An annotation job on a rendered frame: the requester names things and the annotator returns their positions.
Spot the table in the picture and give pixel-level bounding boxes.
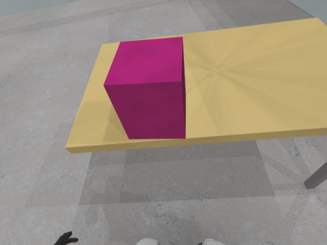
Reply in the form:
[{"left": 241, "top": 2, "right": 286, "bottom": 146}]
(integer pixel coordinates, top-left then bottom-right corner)
[{"left": 65, "top": 17, "right": 327, "bottom": 189}]

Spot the robot left hand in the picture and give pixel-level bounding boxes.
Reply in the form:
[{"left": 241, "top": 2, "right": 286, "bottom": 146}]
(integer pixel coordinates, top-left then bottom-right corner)
[{"left": 54, "top": 231, "right": 78, "bottom": 245}]

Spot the carton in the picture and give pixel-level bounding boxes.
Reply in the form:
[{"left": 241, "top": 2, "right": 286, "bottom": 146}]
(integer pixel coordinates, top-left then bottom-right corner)
[{"left": 103, "top": 37, "right": 186, "bottom": 139}]

